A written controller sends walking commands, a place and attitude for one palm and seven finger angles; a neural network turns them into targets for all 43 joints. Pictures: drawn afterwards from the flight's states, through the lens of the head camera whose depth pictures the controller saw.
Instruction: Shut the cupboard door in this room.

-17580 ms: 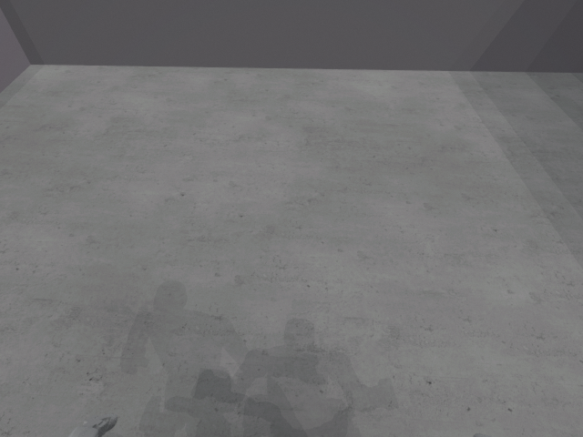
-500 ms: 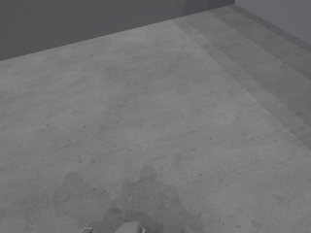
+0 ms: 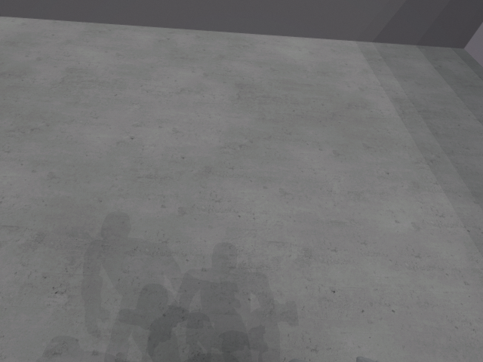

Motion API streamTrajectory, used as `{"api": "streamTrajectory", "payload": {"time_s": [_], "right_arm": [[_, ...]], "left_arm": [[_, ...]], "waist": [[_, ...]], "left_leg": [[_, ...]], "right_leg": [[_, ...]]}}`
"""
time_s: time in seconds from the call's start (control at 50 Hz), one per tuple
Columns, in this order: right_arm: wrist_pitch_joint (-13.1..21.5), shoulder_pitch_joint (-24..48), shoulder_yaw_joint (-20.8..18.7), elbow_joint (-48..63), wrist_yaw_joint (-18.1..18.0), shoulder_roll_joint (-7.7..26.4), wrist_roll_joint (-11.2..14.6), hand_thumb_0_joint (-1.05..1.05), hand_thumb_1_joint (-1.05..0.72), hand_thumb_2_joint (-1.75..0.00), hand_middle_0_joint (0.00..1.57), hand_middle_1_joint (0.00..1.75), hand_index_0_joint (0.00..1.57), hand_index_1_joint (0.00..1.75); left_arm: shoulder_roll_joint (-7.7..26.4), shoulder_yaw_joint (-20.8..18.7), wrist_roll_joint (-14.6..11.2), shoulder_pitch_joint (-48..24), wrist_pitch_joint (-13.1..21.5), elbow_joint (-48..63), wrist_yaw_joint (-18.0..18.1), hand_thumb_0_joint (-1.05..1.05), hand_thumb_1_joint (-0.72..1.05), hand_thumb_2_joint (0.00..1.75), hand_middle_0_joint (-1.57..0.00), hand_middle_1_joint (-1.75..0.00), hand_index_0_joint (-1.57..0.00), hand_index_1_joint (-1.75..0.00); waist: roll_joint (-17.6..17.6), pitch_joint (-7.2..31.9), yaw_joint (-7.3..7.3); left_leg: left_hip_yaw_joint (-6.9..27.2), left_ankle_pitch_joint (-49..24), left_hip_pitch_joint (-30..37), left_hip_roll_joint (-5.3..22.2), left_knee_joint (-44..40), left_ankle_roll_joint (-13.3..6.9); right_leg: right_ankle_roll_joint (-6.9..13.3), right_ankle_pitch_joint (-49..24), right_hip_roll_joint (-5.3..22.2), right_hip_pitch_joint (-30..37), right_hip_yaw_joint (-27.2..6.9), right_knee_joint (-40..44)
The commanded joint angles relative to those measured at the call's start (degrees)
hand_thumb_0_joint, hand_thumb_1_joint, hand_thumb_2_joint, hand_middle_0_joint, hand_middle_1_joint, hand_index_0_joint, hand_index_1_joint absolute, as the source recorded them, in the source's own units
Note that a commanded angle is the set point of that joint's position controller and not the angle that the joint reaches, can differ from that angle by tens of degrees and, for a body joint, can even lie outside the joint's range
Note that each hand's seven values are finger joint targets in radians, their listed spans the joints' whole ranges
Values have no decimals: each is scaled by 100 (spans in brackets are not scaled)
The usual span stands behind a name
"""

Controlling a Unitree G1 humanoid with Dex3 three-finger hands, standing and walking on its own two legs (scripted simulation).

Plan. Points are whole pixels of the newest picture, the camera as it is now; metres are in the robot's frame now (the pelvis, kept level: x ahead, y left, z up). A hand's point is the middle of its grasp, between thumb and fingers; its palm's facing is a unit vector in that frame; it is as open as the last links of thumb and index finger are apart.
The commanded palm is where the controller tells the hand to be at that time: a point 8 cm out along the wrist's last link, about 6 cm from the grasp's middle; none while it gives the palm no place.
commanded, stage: turn or walk to find it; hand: left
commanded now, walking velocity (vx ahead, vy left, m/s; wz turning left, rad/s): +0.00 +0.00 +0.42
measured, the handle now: out of the picture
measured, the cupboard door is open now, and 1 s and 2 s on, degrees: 89 89 89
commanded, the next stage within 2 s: stand and wait in 0.34 s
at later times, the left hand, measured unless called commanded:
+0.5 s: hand out of the picture +0.07 +0.15 -0.14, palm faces +0.16 -0.95 -0.29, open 7.4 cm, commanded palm none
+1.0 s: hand out of the picture -0.05 +0.17 -0.18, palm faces +0.07 -0.97 -0.22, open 7.4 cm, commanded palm none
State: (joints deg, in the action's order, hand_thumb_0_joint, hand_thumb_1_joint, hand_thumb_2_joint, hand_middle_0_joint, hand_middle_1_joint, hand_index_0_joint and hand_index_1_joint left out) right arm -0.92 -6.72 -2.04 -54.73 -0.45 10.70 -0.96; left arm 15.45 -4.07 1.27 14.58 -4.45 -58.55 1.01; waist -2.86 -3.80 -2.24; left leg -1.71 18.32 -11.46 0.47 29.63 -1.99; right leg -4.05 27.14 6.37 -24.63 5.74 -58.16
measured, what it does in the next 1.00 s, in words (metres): steps on the spot: right foot, then left foot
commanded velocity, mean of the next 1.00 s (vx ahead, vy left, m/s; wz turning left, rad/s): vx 0.00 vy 0.00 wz -0.20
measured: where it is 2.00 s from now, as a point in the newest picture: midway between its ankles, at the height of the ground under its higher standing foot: outside the picture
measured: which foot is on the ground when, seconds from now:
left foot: down 0.00-0.38, up 0.40-0.84, down 0.86-1.00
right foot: up 0.00-0.36, down 0.38-0.86, up 0.88-1.00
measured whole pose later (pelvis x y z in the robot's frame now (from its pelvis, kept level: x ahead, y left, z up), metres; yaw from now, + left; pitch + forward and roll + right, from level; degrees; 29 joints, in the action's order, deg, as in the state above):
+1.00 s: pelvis -0.06 -0.04 +0.00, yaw -3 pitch -1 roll +0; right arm -1.3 -8.3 -2.3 -56.1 -2.5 9.7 -1.1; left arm 13.6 -5.8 1.6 15.4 -5.3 -59.3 -0.7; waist -2.5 -3.5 -3.2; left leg -5.5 16.6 -8.3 1.8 26.4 -0.1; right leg -2.2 23.7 -1.6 -28.4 -1.1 -60.4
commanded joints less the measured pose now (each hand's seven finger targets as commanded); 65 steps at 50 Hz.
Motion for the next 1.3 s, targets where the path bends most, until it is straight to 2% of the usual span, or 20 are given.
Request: {"api": "streamTrajectory", "payload": {"time_s": [0.0, 0.22, 0.32, 0.34, 0.36, 0.38, 0.48, 0.7, 0.78, 0.8, 0.84, 0.86, 0.92, 1.0, 1.1, 1.18, 1.2, 1.22, 1.24, 1.28], "right_arm": [[81, -416, -252, 184, -99, 1177, 22, 0, -90, -90, 20, 30, 20, 30], [25, -760, -373, 206, -73, 1188, -53, 0, -90, -90, 20, 30, 20, 30], [3, -583, -391, 250, -46, 1090, -7, 0, -90, -90, 20, 30, 20, 30], [32, -665, -355, 237, -16, 862, 41, 0, -90, -90, 20, 30, 20, 30], [62, -741, -257, 303, 3, 440, 64, 0, -90, -90, 20, 30, 20, 30], [-13, -636, -288, 346, -49, 630, 50, 0, -90, -90, 20, 30, 20, 30], [-108, -1078, -201, -283, -34, 382, -6, 0, -90, -90, 20, 30, 20, 30], [-21, -213, -189, -61, -170, 496, 80, 0, -90, -90, 20, 30, 20, 30], [51, -740, -199, -177, -226, 486, 117, 0, -90, -90, 20, 30, 20, 30], [97, -959, -218, -223, -243, 577, 122, 0, -90, -90, 20, 30, 20, 30], [104, -731, -355, -26, -266, 1267, 8, 0, -90, -90, 20, 30, 20, 30], [43, -485, -340, 101, -256, 1328, -8, 0, -90, -90, 20, 30, 20, 30], [59, 247, -243, 340, -260, 946, -31, 0, -90, -90, 20, 30, 20, 30], [102, -51, -307, 339, -218, 956, -33, 0, -90, -90, 20, 30, 20, 30], [87, -492, -416, 225, -156, 1114, -69, 0, -90, -90, 20, 30, 20, 30], [44, -475, -474, 248, -93, 1256, -37, 0, -90, -90, 20, 30, 20, 30], [33, -614, -440, 284, -63, 1050, 2, 0, -90, -90, 20, 30, 20, 30], [27, -276, -279, 615, -44, 543, 15, 0, -90, -90, 20, 30, 20, 30], [-48, 134, -247, 778, -115, 659, 44, 0, -90, -90, 20, 30, 20, 30], [-91, 70, -269, 669, -132, 702, 42, 0, -90, -90, 20, 30, 20, 30]], "left_arm": [[339, -18, -45, -221, 274, 488, -46, 0, 90, 90, -20, -30, -20, -30], [176, 55, -97, -904, 292, 910, 17, 0, 90, 90, -20, -30, -20, -30], [268, 11, -117, -259, 423, 790, 36, 0, 90, 90, -20, -30, -20, -30], [521, -24, -66, -18, 492, 713, 64, 0, 90, 90, -20, -30, -20, -30], [930, -87, 10, 134, 551, 628, 117, 0, 90, 90, -20, -30, -20, -30], [958, -27, -21, 203, 536, 663, 98, 0, 90, 90, -20, -30, -20, -30], [250, 151, -34, -552, 562, 586, 62, 0, 90, 90, -20, -30, -20, -30], [620, -183, 8, 301, 419, 205, 39, 0, 90, 90, -20, -30, -20, -30], [635, -216, -35, -68, 332, 236, 19, 0, 90, 90, -20, -30, -20, -30], [526, -198, -64, -214, 313, 302, 7, 0, 90, 90, -20, -30, -20, -30], [95, -100, -119, -215, 255, 481, -86, 0, 90, 90, -20, -30, -20, -30], [225, -155, -51, -315, 179, 495, -84, 0, 90, 90, -20, -30, -20, -30], [292, -274, 42, 58, 37, 330, -161, 0, 90, 90, -20, -30, -20, -30], [175, -224, 1, -34, 59, 462, -214, 0, 90, 90, -20, -30, -20, -30], [49, -115, -14, -502, 132, 795, -245, 0, 90, 90, -20, -30, -20, -30], [214, -139, -6, 55, 300, 670, -240, 0, 90, 90, -20, -30, -20, -30], [657, -208, 21, 416, 391, 590, -195, 0, 90, 90, -20, -30, -20, -30], [1329, -342, 48, 721, 444, 503, -89, 0, 90, 90, -20, -30, -20, -30], [1277, -325, -54, 939, 402, 475, -10, 0, 90, 90, -20, -30, -20, -30], [1040, -332, -34, 232, 373, 665, 35, 0, 90, 90, -20, -30, -20, -30]], "waist": [[1098, 438, 248], [1202, 496, 430], [971, 770, 80], [316, 980, 14], [-1173, 1084, -29], [-1016, 993, -89], [-491, 235, 319], [-470, 635, -92], [-453, 919, 251], [-183, 989, 397], [1935, 512, 412], [1546, 157, 375], [1194, -224, -43], [1100, -138, 68], [1419, 134, 340], [1140, 541, 88], [107, 822, -66], [-1752, 755, -278], [-1312, 825, -450], [-1126, 530, -185]], "left_leg": [[990, -4224, 916, 1248, -879, -564], [1871, -3952, 635, 1262, -688, -796], [1940, -2906, -281, 783, -112, -372], [1574, -1755, -904, 457, 320, -58], [662, 617, -1824, -318, 1352, 316], [702, 1726, -1584, -294, 2142, 324], [415, 578, -867, 76, 2194, 340], [184, 906, -927, 59, 1127, 437], [46, -93, 353, -46, -447, 349], [122, -436, 1064, 171, -902, 301], [1975, -357, 1399, 2125, -1731, -407], [1804, -343, 377, 2471, -1760, -699], [822, -499, -358, 1777, -1670, -563], [266, -1424, 231, 1616, -1301, -599], [0, -2393, 600, 1858, -809, -653], [-509, -2413, 224, 1653, 481, -125], [-769, -1444, -545, 1334, 1581, 255], [-829, 1785, -2235, 474, 2965, 574], [-1, 1974, -2130, 461, 3551, 498], [313, 1372, -2278, 570, 3987, 473]], "right_leg": [[-103, -444, -17, -759, -355, -614], [-113, -84, -279, -84, -431, 1047], [25, -1677, -376, 1682, -324, 3396], [166, -2258, 238, 2549, -823, 3794], [728, -3248, 1561, 3119, -2144, 3825], [1299, -3724, 2048, 2296, -2400, 3936], [1164, -2831, 735, 1185, -1265, 4118], [1538, -3798, 779, 2027, -2507, 3884], [1160, -3163, 472, 1314, -2487, 3592], [935, -2602, 193, 762, -2226, 3336], [401, 101, -857, -1037, -1007, 1520], [306, 385, -721, -720, -918, 619], [173, -219, -630, -627, -834, -874], [26, -436, -463, -944, -590, -865], [34, -62, -295, -294, -157, 885], [186, -1418, -499, 1161, 137, 2883], [413, -2623, 66, 2178, -637, 3529], [1042, -4880, 1517, 2825, -2719, 3609], [1567, -5559, 1778, 2396, -2786, 3585], [1655, -3894, 1362, 1902, -2662, 3795]]}}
